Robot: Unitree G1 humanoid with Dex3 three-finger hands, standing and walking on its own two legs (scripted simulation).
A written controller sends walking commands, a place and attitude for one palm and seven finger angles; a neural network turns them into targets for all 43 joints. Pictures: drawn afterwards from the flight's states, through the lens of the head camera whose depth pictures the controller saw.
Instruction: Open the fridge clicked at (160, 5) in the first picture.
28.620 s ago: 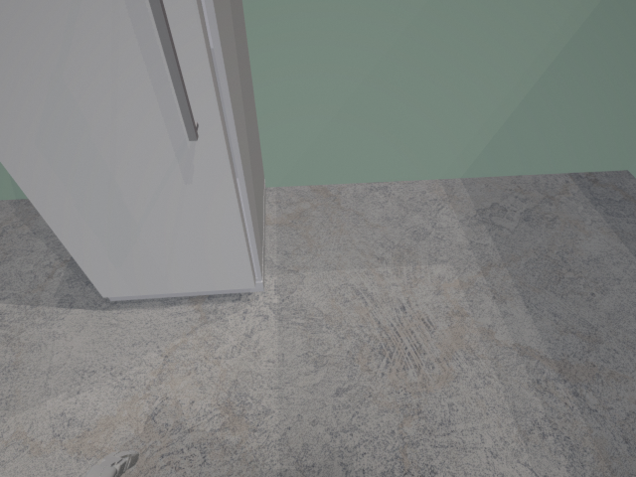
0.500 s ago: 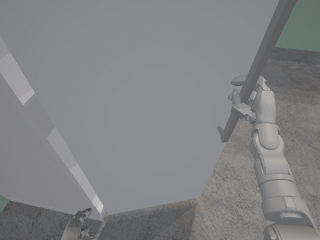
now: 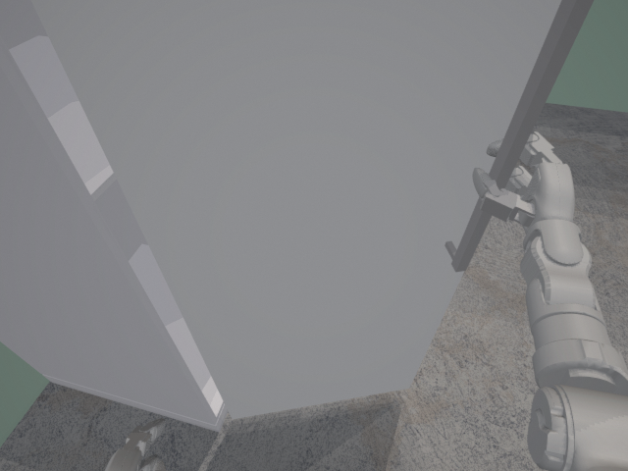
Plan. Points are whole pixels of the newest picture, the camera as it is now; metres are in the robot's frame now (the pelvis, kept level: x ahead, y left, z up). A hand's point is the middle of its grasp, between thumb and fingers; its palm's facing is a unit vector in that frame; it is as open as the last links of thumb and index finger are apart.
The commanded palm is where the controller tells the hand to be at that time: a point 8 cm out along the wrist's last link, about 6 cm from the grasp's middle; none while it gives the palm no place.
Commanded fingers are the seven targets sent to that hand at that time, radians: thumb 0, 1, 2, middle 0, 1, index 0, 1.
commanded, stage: loosen the grip on the handle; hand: right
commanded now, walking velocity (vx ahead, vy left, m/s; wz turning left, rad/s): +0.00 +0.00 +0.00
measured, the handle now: (505, 136) +0.47 -0.18 +0.22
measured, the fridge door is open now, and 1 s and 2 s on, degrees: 66 64 64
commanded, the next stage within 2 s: slip the hand off the handle in 0.42 s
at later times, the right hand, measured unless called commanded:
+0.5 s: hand (494, 196) +0.44 -0.18 +0.15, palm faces +0.16 +0.98 -0.15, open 14.3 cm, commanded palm +0.42 -0.24 +0.15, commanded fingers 0.00 0.55 -0.20 0.25 1.15 0.25 1.15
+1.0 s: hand (549, 204) +0.44 -0.26 +0.14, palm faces +0.16 +0.98 -0.15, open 14.7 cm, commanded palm +0.41 -0.30 +0.15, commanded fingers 0.00 0.55 -0.20 0.25 1.15 0.25 1.15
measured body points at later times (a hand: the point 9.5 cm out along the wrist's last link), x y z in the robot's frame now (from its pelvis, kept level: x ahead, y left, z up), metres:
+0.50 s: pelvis +0.04 +0.01 +0.00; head +0.07 +0.02 +0.45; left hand +0.18 +0.26 -0.11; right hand +0.43 -0.24 +0.16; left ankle +0.05 +0.11 -0.73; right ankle +0.04 -0.11 -0.73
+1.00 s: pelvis +0.05 -0.01 -0.01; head +0.08 -0.01 +0.44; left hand +0.18 +0.25 -0.11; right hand +0.43 -0.31 +0.15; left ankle +0.05 +0.11 -0.73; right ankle +0.04 -0.12 -0.73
